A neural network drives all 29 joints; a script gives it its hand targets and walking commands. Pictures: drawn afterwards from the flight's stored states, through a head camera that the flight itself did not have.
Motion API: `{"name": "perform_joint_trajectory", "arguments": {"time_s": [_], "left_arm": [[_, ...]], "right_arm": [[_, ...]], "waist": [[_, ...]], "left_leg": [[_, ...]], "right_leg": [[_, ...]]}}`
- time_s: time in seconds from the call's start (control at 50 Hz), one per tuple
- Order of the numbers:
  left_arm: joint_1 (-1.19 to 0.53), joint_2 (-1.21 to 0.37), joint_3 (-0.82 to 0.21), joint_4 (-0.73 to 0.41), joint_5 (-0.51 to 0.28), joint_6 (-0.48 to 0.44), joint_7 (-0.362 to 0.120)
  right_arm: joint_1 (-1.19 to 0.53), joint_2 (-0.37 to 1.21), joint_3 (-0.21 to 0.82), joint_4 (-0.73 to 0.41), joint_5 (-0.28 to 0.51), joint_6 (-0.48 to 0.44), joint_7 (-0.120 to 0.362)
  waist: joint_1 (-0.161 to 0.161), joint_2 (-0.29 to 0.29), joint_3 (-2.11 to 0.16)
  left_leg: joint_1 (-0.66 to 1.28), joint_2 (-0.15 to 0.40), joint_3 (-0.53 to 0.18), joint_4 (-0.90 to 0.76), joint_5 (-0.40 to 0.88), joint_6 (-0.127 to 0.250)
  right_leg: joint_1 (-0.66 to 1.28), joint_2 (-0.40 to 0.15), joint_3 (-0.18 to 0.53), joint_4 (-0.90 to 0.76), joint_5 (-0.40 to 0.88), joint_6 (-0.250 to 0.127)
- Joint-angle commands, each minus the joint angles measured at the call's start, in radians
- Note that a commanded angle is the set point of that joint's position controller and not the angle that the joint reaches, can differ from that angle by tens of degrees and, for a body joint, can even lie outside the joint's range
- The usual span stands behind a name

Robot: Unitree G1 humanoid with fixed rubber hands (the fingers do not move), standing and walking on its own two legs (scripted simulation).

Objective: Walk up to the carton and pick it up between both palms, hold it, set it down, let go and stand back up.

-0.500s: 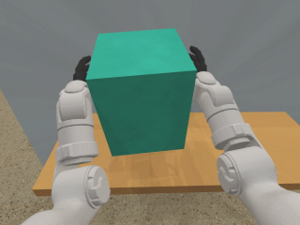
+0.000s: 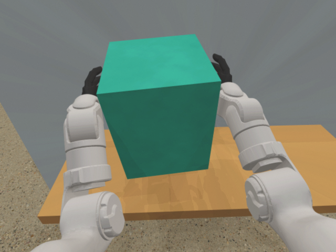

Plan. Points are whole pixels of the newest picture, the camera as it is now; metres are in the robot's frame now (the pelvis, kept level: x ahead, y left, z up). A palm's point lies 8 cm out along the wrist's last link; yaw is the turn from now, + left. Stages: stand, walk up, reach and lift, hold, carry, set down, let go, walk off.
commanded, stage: hold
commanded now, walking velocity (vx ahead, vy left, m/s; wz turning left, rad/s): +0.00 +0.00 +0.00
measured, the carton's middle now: (160, 107) +0.38 +0.00 +0.23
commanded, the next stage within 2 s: none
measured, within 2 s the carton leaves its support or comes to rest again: neither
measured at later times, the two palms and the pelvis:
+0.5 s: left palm (92, 99) +0.37 +0.15 +0.26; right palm (222, 86) +0.37 -0.15 +0.28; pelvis +0.00 -0.01 +0.00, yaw +1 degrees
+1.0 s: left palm (91, 99) +0.37 +0.15 +0.26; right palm (222, 84) +0.37 -0.14 +0.28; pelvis +0.00 -0.01 +0.00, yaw +0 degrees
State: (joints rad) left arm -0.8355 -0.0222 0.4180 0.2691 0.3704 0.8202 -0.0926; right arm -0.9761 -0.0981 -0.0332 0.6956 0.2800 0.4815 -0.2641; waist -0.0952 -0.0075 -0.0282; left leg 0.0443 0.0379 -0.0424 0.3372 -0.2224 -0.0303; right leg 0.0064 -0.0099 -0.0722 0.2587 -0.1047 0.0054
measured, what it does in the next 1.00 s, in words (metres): stands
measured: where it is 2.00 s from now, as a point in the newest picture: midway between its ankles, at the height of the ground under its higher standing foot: outside the picture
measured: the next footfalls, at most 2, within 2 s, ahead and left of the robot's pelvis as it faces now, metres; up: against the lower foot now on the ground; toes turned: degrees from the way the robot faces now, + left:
none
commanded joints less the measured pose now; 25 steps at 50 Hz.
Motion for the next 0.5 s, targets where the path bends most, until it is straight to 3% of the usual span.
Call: {"name": "perform_joint_trajectory", "arguments": {"time_s": [0.0, 0.08, 0.14, 0.22, 0.48], "left_arm": [[-0.756, -0.51, -0.411, -0.042, -0.169, -0.061, -0.127], [-0.715, -0.477, -0.354, 0.021, -0.131, -0.051, -0.137], [-0.736, -0.488, -0.366, 0.03, -0.139, -0.051, -0.142], [-0.757, -0.501, -0.384, 0.009, -0.147, -0.058, -0.143], [-0.734, -0.501, -0.412, -0.02, -0.167, -0.065, -0.138]], "right_arm": [[-0.686, 0.678, 0.275, -0.206, 0.106, -0.019, 0.112], [-0.662, 0.672, 0.258, -0.165, 0.087, -0.014, 0.106], [-0.677, 0.661, 0.238, -0.15, 0.082, -0.014, 0.106], [-0.674, 0.663, 0.238, -0.153, 0.091, -0.017, 0.106], [-0.664, 0.678, 0.273, -0.208, 0.111, -0.012, 0.093]], "waist": [[0.003, 0.023, -0.265], [0.015, -0.002, -0.218], [0.002, 0.022, -0.213], [-0.007, 0.044, -0.25], [-0.009, 0.03, -0.278]], "left_leg": [[-0.203, -0.091, 0.071, -0.068, 0.238, -0.016], [-0.219, -0.095, 0.081, -0.089, 0.17, 0.002], [-0.233, -0.095, 0.082, -0.093, 0.147, -0.001], [-0.222, -0.094, 0.079, -0.079, 0.187, -0.014], [-0.195, -0.099, 0.067, -0.061, 0.233, -0.017]], "right_leg": [[0.269, 0.093, -0.006, 0.025, 0.117, 0.022], [0.265, 0.086, -0.002, 0.009, 0.084, 0.026], [0.263, 0.082, 0.002, 0.007, 0.063, 0.021], [0.271, 0.083, 0.003, 0.017, 0.097, 0.019], [0.273, 0.081, -0.006, 0.026, 0.162, 0.034]]}}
